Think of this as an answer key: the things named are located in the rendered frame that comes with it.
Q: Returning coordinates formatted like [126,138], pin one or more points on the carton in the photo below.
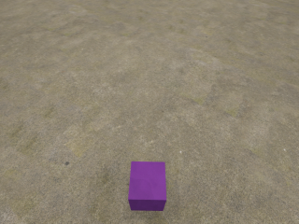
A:
[147,186]

